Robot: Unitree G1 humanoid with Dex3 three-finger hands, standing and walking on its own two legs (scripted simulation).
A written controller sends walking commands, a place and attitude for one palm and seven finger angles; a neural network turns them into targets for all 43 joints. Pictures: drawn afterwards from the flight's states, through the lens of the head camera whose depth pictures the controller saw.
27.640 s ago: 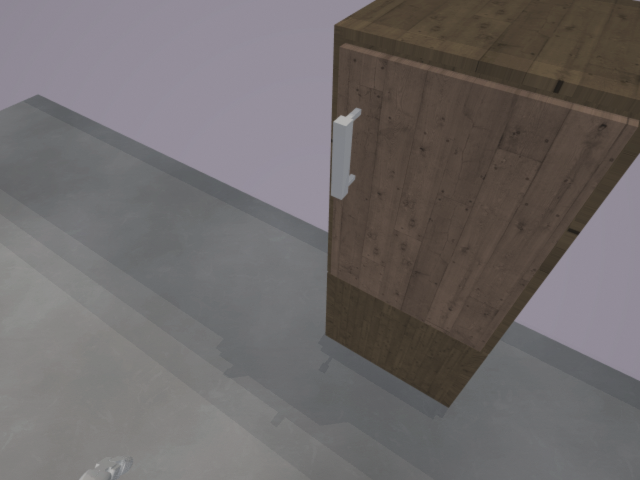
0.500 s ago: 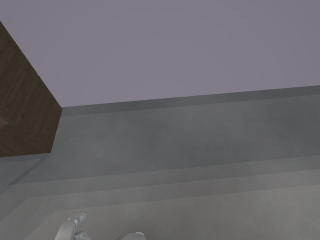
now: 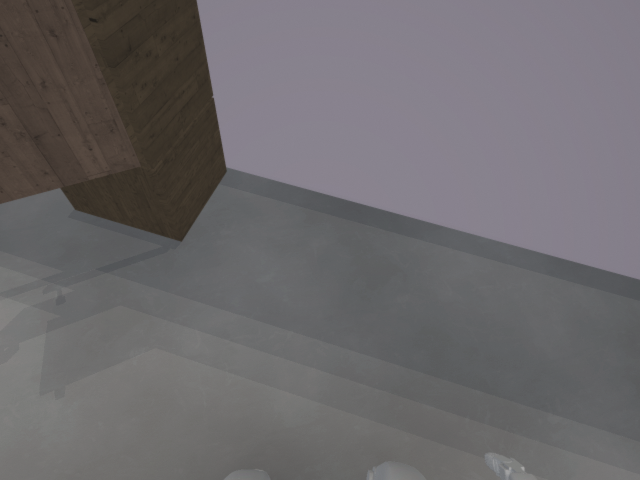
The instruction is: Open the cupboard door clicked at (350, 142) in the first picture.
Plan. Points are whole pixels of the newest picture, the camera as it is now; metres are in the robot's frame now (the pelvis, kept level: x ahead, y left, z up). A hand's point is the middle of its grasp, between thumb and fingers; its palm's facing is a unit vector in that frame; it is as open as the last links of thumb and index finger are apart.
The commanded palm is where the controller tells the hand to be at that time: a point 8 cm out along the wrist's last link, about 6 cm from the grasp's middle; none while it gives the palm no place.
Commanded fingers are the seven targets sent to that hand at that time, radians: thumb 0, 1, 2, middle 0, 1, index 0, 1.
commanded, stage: turn to face it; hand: left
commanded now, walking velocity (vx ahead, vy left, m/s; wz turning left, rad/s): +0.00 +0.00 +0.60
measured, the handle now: out of the picture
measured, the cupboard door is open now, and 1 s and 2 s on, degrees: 44 44 44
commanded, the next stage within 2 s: take the last steps up to it in 0.70 s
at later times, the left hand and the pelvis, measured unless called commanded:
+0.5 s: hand out of the picture +0.04 +0.15 -0.14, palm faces +0.28 -0.93 -0.25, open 7.4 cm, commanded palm none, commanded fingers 0.00 0.90 0.90 -0.20 -0.30 -0.20 -0.30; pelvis +0.02 -0.05 +0.01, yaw +18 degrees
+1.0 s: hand out of the picture -0.01 +0.18 -0.15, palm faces +0.49 -0.84 -0.25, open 7.4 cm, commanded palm none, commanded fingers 0.00 0.90 0.90 -0.20 -0.30 -0.20 -0.30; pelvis +0.03 -0.03 +0.00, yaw +28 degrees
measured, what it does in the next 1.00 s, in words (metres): steps on the spot, turning left: right foot, then left foot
